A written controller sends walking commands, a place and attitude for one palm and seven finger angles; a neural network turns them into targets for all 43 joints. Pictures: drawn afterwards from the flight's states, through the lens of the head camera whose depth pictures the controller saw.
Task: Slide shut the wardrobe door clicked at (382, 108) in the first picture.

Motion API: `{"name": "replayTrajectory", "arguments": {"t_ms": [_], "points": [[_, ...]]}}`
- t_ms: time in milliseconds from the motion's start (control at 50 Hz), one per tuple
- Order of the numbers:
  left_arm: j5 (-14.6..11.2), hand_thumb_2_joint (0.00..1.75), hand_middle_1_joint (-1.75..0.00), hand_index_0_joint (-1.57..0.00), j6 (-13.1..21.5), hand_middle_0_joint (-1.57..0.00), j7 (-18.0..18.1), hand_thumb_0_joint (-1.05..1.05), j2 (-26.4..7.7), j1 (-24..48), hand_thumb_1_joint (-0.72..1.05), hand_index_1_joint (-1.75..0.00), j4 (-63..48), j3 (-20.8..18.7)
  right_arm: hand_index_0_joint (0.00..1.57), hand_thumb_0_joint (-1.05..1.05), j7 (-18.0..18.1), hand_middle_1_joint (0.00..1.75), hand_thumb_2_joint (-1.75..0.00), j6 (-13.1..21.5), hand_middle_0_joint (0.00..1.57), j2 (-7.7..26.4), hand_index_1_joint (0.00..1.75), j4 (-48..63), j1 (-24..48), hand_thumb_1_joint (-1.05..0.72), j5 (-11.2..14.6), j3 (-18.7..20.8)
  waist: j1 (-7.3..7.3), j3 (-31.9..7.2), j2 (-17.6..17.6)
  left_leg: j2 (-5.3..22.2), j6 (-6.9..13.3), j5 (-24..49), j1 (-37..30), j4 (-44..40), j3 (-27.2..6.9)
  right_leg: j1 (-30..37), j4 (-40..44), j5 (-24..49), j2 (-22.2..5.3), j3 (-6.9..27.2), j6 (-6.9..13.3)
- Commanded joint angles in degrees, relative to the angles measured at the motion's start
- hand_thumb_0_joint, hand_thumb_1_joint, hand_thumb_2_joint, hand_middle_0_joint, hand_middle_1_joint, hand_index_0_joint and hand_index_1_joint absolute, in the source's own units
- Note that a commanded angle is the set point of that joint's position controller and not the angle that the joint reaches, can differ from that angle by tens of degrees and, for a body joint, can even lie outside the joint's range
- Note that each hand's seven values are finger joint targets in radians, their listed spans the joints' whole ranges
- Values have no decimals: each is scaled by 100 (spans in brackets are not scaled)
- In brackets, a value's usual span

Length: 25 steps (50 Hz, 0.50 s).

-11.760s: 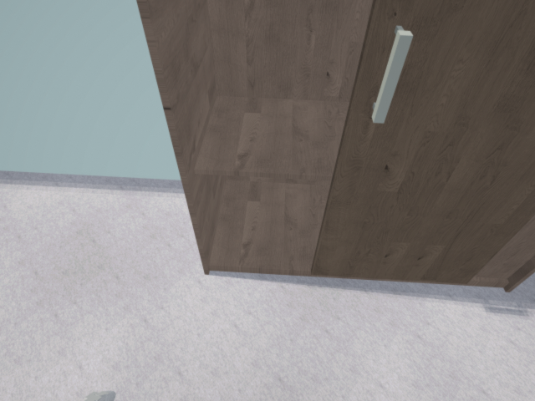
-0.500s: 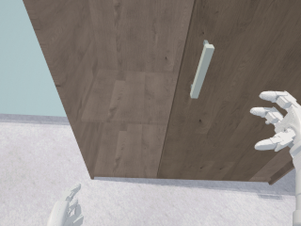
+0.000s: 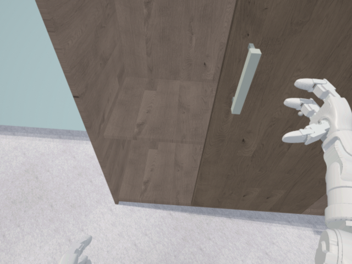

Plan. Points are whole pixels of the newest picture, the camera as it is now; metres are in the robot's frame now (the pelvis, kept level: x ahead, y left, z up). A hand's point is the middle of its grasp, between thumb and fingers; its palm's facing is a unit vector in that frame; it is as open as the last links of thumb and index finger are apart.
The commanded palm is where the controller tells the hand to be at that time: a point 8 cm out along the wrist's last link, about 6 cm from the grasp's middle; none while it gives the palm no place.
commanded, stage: move the hooked fingers beside the handle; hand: right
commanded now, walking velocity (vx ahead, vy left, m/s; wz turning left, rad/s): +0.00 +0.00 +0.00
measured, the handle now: (242, 80) +0.55 -0.12 +0.16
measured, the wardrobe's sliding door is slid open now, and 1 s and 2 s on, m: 0.43 0.43 0.43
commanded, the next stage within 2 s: feel for the door with the fingertips in 1.30 s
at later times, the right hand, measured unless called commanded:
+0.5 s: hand (278, 95) +0.47 -0.19 +0.18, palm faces -0.01 +1.00 +0.00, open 14.0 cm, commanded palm +0.46 -0.24 +0.16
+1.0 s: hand (281, 97) +0.48 -0.20 +0.17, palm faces +0.00 +1.00 -0.01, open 14.0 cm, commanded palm +0.46 -0.25 +0.16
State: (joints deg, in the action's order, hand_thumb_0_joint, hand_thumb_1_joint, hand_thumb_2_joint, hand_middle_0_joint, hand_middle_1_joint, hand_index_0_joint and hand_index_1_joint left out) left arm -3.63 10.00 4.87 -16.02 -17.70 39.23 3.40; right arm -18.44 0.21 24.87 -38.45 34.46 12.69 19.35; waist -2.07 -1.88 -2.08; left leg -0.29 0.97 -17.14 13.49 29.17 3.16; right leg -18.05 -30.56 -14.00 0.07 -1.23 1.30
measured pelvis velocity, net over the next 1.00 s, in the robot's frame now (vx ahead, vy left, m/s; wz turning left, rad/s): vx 0.01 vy -0.01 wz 0.03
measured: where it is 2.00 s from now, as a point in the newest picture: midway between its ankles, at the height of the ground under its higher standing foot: outside the picture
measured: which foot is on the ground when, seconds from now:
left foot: down 0.00-1.00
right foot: down 0.00-1.00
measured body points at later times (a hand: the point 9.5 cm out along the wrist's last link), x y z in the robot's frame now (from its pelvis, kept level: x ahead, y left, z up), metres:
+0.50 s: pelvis +0.00 +0.00 +0.00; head +0.03 +0.01 +0.44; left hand +0.05 +0.27 -0.12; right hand +0.46 -0.24 +0.18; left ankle -0.02 +0.11 -0.73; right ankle +0.02 -0.10 -0.73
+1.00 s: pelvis +0.01 -0.01 -0.01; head +0.05 +0.00 +0.44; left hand +0.03 +0.27 -0.12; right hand +0.47 -0.26 +0.17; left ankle -0.02 +0.11 -0.73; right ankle +0.02 -0.10 -0.73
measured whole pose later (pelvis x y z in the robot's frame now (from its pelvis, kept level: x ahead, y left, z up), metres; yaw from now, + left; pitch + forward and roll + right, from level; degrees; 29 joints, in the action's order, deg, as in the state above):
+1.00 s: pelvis +0.01 -0.01 -0.01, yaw +2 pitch +7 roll +1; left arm -2.6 3.7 2.6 -17.1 -23.5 39.7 0.9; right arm -16.7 8.3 28.7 -58.5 47.7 8.8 21.4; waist -5.9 -3.5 -2.3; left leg -1.2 0.7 -18.0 21.0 31.7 1.9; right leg -25.7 -34.6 -16.2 -1.0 -2.4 1.6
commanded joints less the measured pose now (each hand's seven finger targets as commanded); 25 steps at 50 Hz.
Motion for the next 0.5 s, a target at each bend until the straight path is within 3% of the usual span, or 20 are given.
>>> {"name": "replayTrajectory", "arguments": {"t_ms": [0, 80, 140, 180, 220, 300, 320, 380, 420, 460, 480], "points": [[-29, 90, -30, -20, 230, -20, 52, 0, -805, 168, 90, -30, -740, -377, 30, 0, -6, 120, -30, 307, 30, 1345, 120, 777, 2747, 50, -27, 40, -102, -1331, -266, -28, 57, 1481, 427, -396, -86, 1187, 237, 1149, -22, 344, 108], [0, 90, -30, -20, 161, -20, 15, 0, -843, 23, 90, -30, -735, -438, 30, 0, 54, 120, -30, 402, 30, 1445, 120, 763, 2939, 50, 23, 192, -97, -1770, -13, -55, 48, 1750, 276, -339, -93, 1302, 132, 1416, -23, 328, 124], [16, 90, -30, -20, 124, -20, 7, 0, -856, -62, 90, -30, -669, -454, 30, 0, 122, 120, -30, 558, 30, 1539, 120, 677, 3210, 50, 43, 279, -146, -1761, 237, -73, 17, 1813, 230, -343, -121, 1204, 117, 1400, -40, 292, 147], [26, 90, -30, -20, 87, -20, 5, 0, -869, -130, 90, -30, -617, -446, 30, 0, 192, 120, -30, 651, 30, 1739, 120, 495, 3402, 50, -29, 404, -148, -1707, 93, -66, 23, 1771, 260, -319, -149, 1124, 123, 1350, -28, 278, 143], [36, 90, -30, -20, 53, -20, -26, 0, -853, -182, 90, -30, -592, -442, 30, 0, 234, 120, -30, 720, 30, 1654, 120, 388, 3522, 50, -113, 263, -158, -1641, 24, -57, 39, 1765, 267, -311, -154, 1063, 96, 1360, -22, 257, 148], [30, 90, -30, -20, -13, -20, -32, 0, -886, -342, 90, -30, -488, -445, 30, 0, 243, 120, -30, 758, 30, 1603, 120, -437, 4035, 50, -265, 96, -335, -1284, -148, -60, 23, 1348, 688, -332, -178, 819, 90, 896, -22, 248, 137], [42, 90, -30, -20, -37, -20, -35, 0, -905, -400, 90, -30, -449, -457, 30, 0, 262, 120, -30, 805, 30, 1680, 120, -540, 4159, 50, -291, 132, -366, -1320, -80, -52, 30, 1371, 657, -330, -186, 797, 39, 917, -29, 239, 150], [70, 90, -30, -20, -15, -20, -53, 0, -917, -519, 90, -30, -433, -484, 30, 0, 248, 120, -30, 994, 30, 1638, 120, -540, 4495, 50, -291, 114, -401, -1902, -223, -82, 31, 1517, 665, -242, -193, 1122, -36, 1140, -36, 296, 119], [101, 90, -30, -20, -39, -20, -61, 0, -937, -625, 90, -30, -361, -491, 30, 0, 271, 120, -30, 1096, 30, 1632, 120, -721, 4594, 50, -241, 136, -452, -2016, 63, -96, 10, 1613, 600, -219, -195, 1048, -98, 1216, -50, 281, 138], [86, 90, -30, -20, -67, -20, -67, 0, -981, -697, 90, -30, -286, -492, 30, 0, 290, 120, -30, 1109, 30, 1747, 120, -1128, 4778, 50, -274, 202, -530, -1826, 149, -105, -23, 1507, 728, -209, -220, 791, -93, 995, -50, 265, 140], [87, 90, -30, -20, -77, -20, -76, 0, -980, -741, 90, -30, -261, -487, 30, 0, 301, 120, -30, 1105, 30, 1636, 120, -1315, 4890, 50, -295, 100, -583, -1697, 176, -104, -31, 1433, 816, -219, -218, 703, -87, 902, -46, 259, 144]]}}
